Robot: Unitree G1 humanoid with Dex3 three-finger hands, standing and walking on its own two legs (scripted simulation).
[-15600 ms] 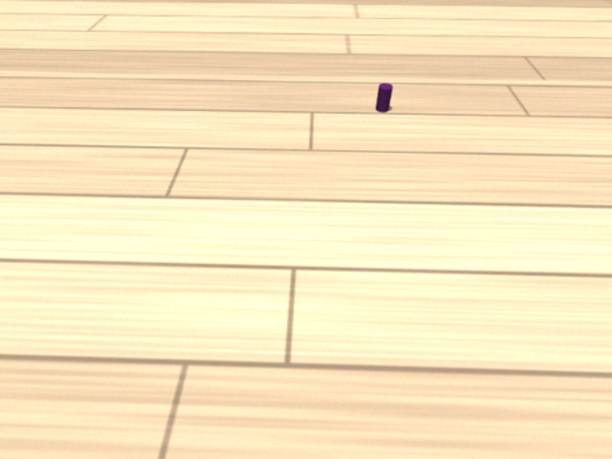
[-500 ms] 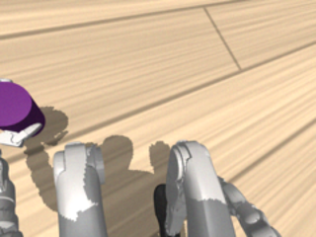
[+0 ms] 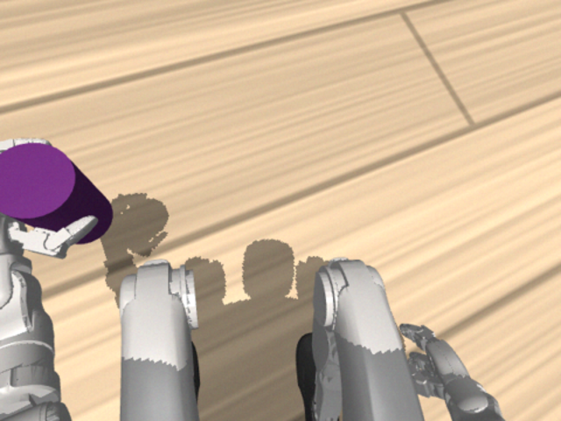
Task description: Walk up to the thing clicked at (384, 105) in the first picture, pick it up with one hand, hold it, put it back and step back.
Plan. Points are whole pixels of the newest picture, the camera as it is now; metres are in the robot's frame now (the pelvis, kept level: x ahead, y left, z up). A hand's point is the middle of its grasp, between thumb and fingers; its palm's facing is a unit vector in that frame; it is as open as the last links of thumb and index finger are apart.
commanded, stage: settle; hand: left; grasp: from the side
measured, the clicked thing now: (60, 200) +0.39 +0.30 -0.05
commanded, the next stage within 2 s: lift in 0.62 s
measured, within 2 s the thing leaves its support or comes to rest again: neither
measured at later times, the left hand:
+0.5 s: hand (31, 187) +0.39 +0.30 +0.00, palm faces +0.33 -0.94 -0.04, open 11.4 cm
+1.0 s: hand (22, 177) +0.39 +0.30 +0.03, palm faces +0.30 -0.95 -0.04, open 11.4 cm
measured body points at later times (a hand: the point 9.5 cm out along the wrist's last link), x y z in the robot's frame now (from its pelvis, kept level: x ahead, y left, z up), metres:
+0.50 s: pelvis +0.00 +0.00 +0.03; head +0.19 +0.06 +0.43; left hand +0.37 +0.35 +0.01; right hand +0.18 -0.25 -0.10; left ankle +0.08 +0.15 -0.31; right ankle +0.09 -0.12 -0.31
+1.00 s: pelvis +0.00 +0.00 +0.05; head +0.18 +0.05 +0.45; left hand +0.37 +0.35 +0.04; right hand +0.17 -0.25 -0.08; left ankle +0.08 +0.15 -0.31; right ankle +0.09 -0.12 -0.31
